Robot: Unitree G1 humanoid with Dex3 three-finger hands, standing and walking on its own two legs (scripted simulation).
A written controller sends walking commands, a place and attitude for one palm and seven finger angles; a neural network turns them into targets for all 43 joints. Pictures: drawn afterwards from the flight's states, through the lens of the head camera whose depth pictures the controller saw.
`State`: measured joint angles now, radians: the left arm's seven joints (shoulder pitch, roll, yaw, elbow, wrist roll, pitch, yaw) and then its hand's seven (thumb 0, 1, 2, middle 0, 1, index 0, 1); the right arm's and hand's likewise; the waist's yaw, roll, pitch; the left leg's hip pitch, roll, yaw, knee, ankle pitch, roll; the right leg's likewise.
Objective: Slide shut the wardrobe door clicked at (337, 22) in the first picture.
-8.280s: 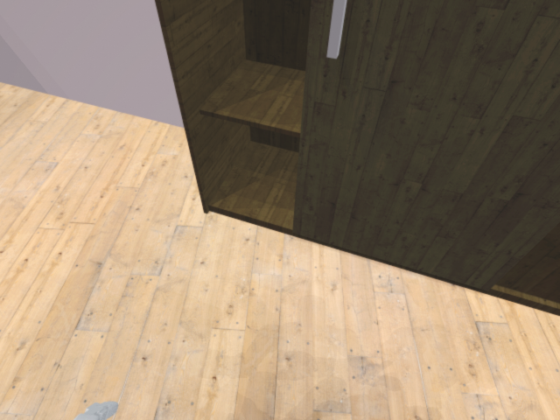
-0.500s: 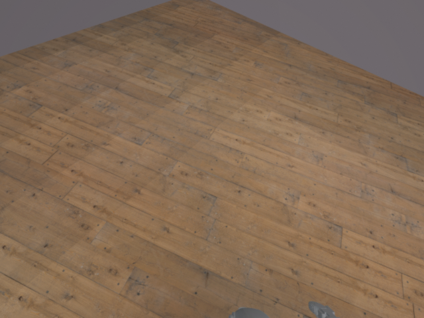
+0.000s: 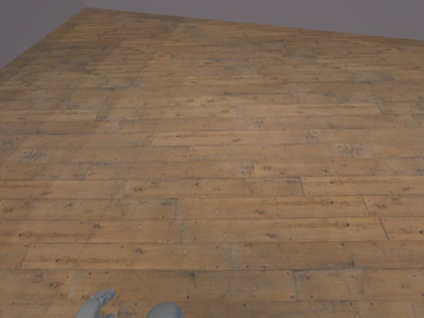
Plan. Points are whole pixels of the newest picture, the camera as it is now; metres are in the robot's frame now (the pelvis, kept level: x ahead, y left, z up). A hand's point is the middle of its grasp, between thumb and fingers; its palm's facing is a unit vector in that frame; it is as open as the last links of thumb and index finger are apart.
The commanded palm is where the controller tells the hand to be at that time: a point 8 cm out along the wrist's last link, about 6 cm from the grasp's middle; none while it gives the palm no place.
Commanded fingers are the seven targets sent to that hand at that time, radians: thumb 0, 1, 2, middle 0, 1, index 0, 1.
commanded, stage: turn to face it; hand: right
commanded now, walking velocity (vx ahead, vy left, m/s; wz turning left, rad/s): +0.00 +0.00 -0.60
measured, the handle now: out of the picture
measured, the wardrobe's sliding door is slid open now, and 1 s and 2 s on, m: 0.42 0.42 0.42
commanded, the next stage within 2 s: none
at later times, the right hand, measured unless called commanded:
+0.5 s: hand out of the picture +0.04 -0.16 -0.13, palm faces +0.30 +0.91 -0.28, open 7.4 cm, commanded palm none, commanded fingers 0.00 -0.90 -0.90 0.20 0.30 0.20 0.30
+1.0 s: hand out of the picture -0.07 -0.23 -0.16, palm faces +0.60 +0.76 -0.26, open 7.4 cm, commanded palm none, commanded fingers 0.00 -0.90 -0.90 0.20 0.30 0.20 0.30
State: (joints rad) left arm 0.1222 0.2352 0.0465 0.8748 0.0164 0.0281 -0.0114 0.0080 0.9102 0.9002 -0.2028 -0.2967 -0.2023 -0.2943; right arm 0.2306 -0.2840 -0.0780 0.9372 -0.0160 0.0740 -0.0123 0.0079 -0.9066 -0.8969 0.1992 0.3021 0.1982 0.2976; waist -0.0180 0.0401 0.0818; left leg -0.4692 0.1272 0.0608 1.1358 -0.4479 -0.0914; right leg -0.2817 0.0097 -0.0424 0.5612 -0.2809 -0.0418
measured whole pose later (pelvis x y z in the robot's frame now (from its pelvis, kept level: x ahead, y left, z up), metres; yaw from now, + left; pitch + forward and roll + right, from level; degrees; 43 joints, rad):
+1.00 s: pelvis -0.01 +0.00 +0.01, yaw -36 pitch +1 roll +1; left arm 0.16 0.22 0.04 0.89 0.02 0.03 -0.01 0.01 0.91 0.90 -0.21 -0.30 -0.20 -0.29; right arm 0.18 -0.28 -0.07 0.89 -0.01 0.06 -0.01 0.01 -0.91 -0.90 0.20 0.30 0.20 0.30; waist 0.00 0.02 0.08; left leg -0.48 0.09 0.02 1.05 -0.41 -0.11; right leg -0.25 0.04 0.05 0.48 -0.24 -0.05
